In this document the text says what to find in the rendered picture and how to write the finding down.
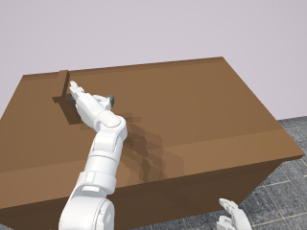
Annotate robot left forearm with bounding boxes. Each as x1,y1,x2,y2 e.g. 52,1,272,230
59,110,128,225

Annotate robot left hand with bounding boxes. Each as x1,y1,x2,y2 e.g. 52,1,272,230
69,80,111,129

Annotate robot right hand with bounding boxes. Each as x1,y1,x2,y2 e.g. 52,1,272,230
216,198,252,230

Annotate counter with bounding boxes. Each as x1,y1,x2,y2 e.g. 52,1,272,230
0,57,305,230

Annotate left robot upper arm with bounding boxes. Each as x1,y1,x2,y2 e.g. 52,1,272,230
59,195,115,230

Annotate tap lever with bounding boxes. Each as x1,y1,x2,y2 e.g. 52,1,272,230
70,95,115,107

